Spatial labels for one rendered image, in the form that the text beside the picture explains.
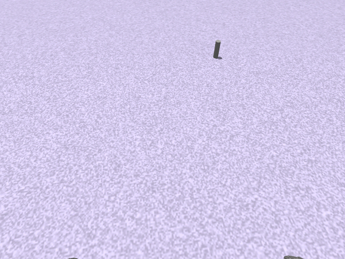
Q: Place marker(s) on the can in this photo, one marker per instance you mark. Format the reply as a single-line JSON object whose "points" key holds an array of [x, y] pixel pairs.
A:
{"points": [[216, 51]]}

